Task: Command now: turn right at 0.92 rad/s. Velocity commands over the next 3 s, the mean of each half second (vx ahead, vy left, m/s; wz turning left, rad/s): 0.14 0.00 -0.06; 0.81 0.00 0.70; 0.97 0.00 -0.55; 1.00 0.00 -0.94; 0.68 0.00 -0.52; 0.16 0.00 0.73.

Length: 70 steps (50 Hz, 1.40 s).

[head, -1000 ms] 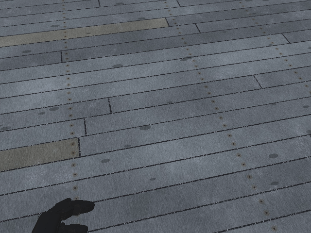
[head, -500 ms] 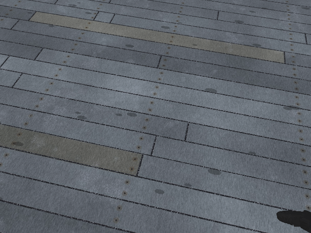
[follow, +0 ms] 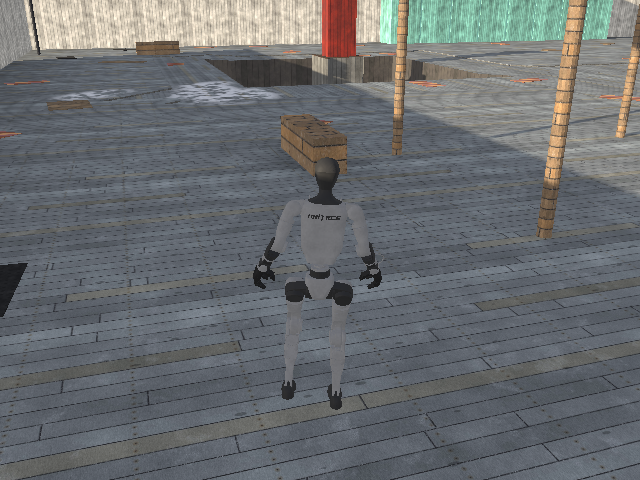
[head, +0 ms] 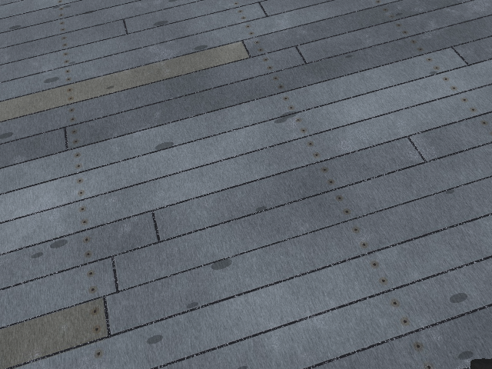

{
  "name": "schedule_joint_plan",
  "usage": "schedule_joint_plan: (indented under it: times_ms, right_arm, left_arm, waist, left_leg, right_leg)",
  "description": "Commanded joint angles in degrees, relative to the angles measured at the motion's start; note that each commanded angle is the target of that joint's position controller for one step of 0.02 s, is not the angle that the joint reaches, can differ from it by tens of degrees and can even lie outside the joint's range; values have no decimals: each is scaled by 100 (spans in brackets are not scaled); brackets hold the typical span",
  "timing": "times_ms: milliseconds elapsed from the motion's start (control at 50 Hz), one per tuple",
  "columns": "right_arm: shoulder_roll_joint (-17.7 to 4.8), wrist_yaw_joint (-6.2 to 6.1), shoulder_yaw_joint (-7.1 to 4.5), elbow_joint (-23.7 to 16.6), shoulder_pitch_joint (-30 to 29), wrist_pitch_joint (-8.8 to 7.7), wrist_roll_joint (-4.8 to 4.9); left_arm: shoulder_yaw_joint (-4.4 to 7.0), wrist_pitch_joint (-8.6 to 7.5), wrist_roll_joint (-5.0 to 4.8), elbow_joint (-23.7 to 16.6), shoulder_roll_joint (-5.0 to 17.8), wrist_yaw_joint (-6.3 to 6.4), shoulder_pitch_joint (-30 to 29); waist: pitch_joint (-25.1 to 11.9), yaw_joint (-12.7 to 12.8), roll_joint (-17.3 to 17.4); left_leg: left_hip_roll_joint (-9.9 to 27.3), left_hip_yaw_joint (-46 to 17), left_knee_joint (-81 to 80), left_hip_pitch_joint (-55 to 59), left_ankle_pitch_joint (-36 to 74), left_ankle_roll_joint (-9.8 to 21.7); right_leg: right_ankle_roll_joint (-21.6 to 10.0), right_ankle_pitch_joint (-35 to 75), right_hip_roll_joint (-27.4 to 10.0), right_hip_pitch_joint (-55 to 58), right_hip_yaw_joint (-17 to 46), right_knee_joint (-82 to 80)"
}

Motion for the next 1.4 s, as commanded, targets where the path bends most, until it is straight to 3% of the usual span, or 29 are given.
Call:
schedule_joint_plan:
  times_ms: [20, 100, 220, 280, 340, 380, 420, 460, 500, 520, 540, 620, 740, 800, 820, 840, 860, 880, 920, 980, 1060, 1180, 1240, 1280, 1300, 1320, 1340, 1360, 1400]
  right_arm:
    - [-373, 0, -96, -382, -124, -145, -5]
    - [-281, 42, -26, -238, -50, -153, 51]
    - [-186, 185, 114, -85, 205, -113, 74]
    - [-352, 244, 98, -176, 211, -167, 112]
    - [-904, 210, -9, -213, 476, -185, 192]
    - [-896, 234, -44, -86, 959, -253, 260]
    - [-812, 196, -17, -171, 841, -327, 263]
    - [-591, 170, 17, -544, 180, -328, 301]
    - [-31, 184, 200, -1034, -289, -388, 414]
    - [-262, 189, 153, -1015, -115, -395, 376]
    - [-476, 393, 51, -1049, -399, -196, -224]
    - [-317, 783, 119, -1118, -273, 32, -143]
    - [-212, 965, 336, -1345, -972, 66, -151]
    - [-468, 746, 216, -969, 219, 23, -95]
    - [-722, 641, 60, -588, 1560, -11, -97]
    - [-1201, 508, -149, -207, 2394, 1, -119]
    - [-2118, 409, -298, -339, 1931, 71, -57]
    - [-2041, 396, -308, -532, 2080, 71, -17]
    - [-1312, 279, -110, -250, 1765, -63, -151]
    - [-657, 302, 144, -167, 1135, -396, -107]
    - [-480, 406, 194, 242, 1749, -662, -49]
    - [-278, 263, 375, 553, 2054, -824, 7]
    - [-700, -1, 293, 618, 2004, -832, -40]
    - [-936, -176, 208, 495, 1471, -632, -199]
    - [-1183, -210, 109, 327, 693, -533, -212]
    - [-746, -54, 203, 86, -212, -576, -182]
    - [194, 17, 480, -376, 749, -646, -96]
    - [-89, 82, 562, -638, 1095, -735, -36]
    - [-447, 245, 573, -594, 615, -821, -311]
  left_arm:
    - [236, -14, -13, -551, 892, 163, -326]
    - [255, 36, -25, -589, 963, 236, -358]
    - [-144, -7, 241, -402, 215, 54, -533]
    - [-123, -76, 224, -228, 432, -25, -635]
    - [-43, -151, 298, -286, 551, 33, -198]
    - [-29, -273, 48, -404, 500, 23, -564]
    - [0, -498, -67, -412, 388, -8, -569]
    - [59, -678, 53, -168, 336, -32, 170]
    - [267, -720, 58, 194, 836, -20, 873]
    - [191, -723, 74, 172, 559, 10, 782]
    - [115, -617, 551, 178, 599, 25, 835]
    - [81, -664, 357, 478, 628, 30, 866]
    - [53, -723, 327, 878, 796, -17, 1054]
    - [115, -633, 292, 1010, 1251, -25, 1204]
    - [143, -587, 251, 911, 1427, -39, 1021]
    - [54, -597, 366, 780, 1094, -91, 1002]
    - [-167, -681, 365, 143, 236, -216, 832]
    - [-128, -757, 393, -118, 704, -218, 291]
    - [-194, -747, 240, 125, 634, -134, 352]
    - [-282, -403, 311, 584, 377, -229, 993]
    - [-271, -257, 59, 585, 198, -309, 21]
    - [-427, -452, 82, 471, -97, -486, -846]
    - [-377, -371, 111, 653, 194, -472, -296]
    - [-137, -285, 160, 1196, 772, -396, 1414]
    - [47, -273, 121, 1548, 1090, -333, 2933]
    - [120, -227, -79, 1853, 1023, -234, 3294]
    - [113, -273, 130, 1600, 1256, -187, 2207]
    - [150, -292, 155, 1258, 1168, -90, 1796]
    - [5, -287, 193, 1187, 527, 7, 1112]
  waist:
    - [-1032, -137, -767]
    - [-1072, -90, -823]
    - [-1017, 94, -996]
    - [-554, -9, -989]
    - [-666, 397, -79]
    - [-16, 150, 553]
    - [196, 285, 1039]
    - [-156, 752, 654]
    - [-231, 863, -1107]
    - [-155, 677, -739]
    - [-177, 668, -374]
    - [120, 393, -823]
    - [430, 370, -817]
    - [-492, -370, -913]
    - [-1223, -1106, -813]
    - [-1646, -1354, -132]
    - [-1863, -698, 1730]
    - [-2273, -1012, 809]
    - [-760, -455, -37]
    - [-364, 234, 28]
    - [552, -108, -65]
    - [309, -184, -109]
    - [-244, 233, 380]
    - [-907, 1181, 395]
    - [-1153, 2134, 154]
    - [-920, 2296, -1297]
    - [-1105, 649, -1860]
    - [-2020, 604, -1229]
    - [-345, 3, 748]
  left_leg:
    - [-119, -372, -107, -640, 648, -59]
    - [-261, -415, -1271, -466, 970, -212]
    - [252, -119, -2180, 1097, 912, -129]
    - [79, 147, -3388, 1626, 1428, 121]
    - [262, -656, -3626, 1461, 863, 765]
    - [721, -2025, -4817, 518, -2510, 1359]
    - [895, -2669, -5327, 212, -2238, 1419]
    - [312, -1981, -4606, -809, -1281, 897]
    - [-109, -485, -1825, -2458, 18, 437]
    - [354, -554, -714, -2812, -22, 503]
    - [163, -117, -509, -2670, 59, 563]
    - [503, -137, 232, -2607, 657, 570]
    - [412, 809, -1507, -956, 1161, 813]
    - [-626, 1500, -1773, 1254, 414, 1260]
    - [-892, 1366, -2063, 3061, 540, 1449]
    - [-507, 324, -2307, 4785, 227, 1485]
    - [1034, -3230, -4181, 5383, -1988, 1955]
    - [1476, -4653, -5192, 5351, -2392, 2054]
    - [1458, -3295, -5055, 3695, -544, 1740]
    - [927, -1817, -5331, 1655, 309, 1450]
    - [533, -399, -5926, 1844, 2530, 718]
    - [377, 1063, -6165, 2867, 6414, 198]
    - [758, 1251, -4970, 3721, 9865, -94]
    - [834, 1158, -2752, 3527, 10385, -172]
    - [578, 1216, 13, 2609, 9335, -173]
    - [-762, 1193, 2816, 707, 2485, -28]
    - [-777, 99, 4297, -1498, -460, -197]
    - [-470, -1037, 4135, -2143, -349, -117]
    - [61, -827, 2280, -1673, 455, 246]
  right_leg:
    - [-878, 2219, -1227, 1280, 1796, -1036]
    - [-810, 1651, -1128, 1375, 1901, -924]
    - [-869, 1456, -1198, 514, 1617, -856]
    - [-713, 849, -1042, 330, 1428, -793]
    - [-210, -2102, -192, 427, 823, -342]
    - [-15, -2471, -46, 294, 270, 240]
    - [-24, -1676, -20, 650, 181, 212]
    - [-232, -1342, -428, 2380, 542, -680]
    - [-879, -2479, -2237, 3631, 2795, -1999]
    - [-1063, -2498, -2542, 3464, 3051, -1984]
    - [-1051, -2709, -2674, 2993, 2854, -2149]
    - [-500, -1548, -2065, 2610, 1043, -2519]
    - [-58, 503, -1725, 1889, -1162, -2621]
    - [-7, 5624, -1760, 1882, -1697, -290]
    - [80, 5949, -1757, 1127, -1748, 1424]
    - [261, 2723, -1461, -517, -1527, 3424]
    - [547, -1640, -433, -2576, -1082, 5475]
    - [429, -1036, -433, -3013, 145, 5848]
    - [287, -188, -954, -2920, -78, 5326]
    - [294, 51, -1320, -1457, 114, 4403]
    - [127, 965, -853, -2232, 218, 3332]
    - [-297, 2474, -139, -1592, -1062, 1108]
    - [-490, 2172, 350, -593, -1441, 787]
    - [-699, 1576, 698, 1096, -1342, 663]
    - [-1270, 1628, 232, 2309, -576, 187]
    - [-1437, 1769, -25, 3298, -116, -150]
    - [-2279, 2499, -878, 4143, 2062, 613]
    - [-2919, -475, -1817, 4600, 4263, -780]
    - [-2105, -2033, -1468, 1953, 4014, -2133]
Next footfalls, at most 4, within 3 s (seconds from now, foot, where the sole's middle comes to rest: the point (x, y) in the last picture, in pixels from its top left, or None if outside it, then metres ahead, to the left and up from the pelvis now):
0.30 left None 0.10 0.15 -0.77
0.84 left None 0.37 0.28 -0.77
1.30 right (149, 245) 0.80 0.40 -0.77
1.68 left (86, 164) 1.13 0.67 -0.77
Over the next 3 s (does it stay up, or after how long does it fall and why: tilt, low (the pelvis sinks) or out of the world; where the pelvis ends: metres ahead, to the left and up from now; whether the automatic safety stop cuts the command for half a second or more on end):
stays up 1.73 0.23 0.00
